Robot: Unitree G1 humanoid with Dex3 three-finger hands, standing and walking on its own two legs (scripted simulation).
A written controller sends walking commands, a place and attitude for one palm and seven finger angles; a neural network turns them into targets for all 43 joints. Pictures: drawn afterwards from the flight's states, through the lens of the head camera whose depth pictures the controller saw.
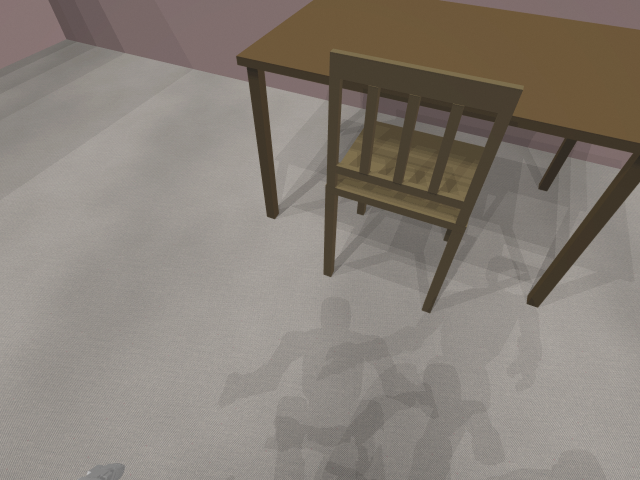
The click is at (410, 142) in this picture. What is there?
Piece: chair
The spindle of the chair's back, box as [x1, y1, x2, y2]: [393, 94, 420, 183]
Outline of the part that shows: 409,94 393,177 393,181 398,183 401,183 403,179 420,100 420,96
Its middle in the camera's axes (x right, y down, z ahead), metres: +0.21 -0.25 +0.98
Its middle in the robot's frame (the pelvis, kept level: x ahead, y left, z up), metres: +0.90 -0.17 -0.09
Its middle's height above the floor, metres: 0.68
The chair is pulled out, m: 0.00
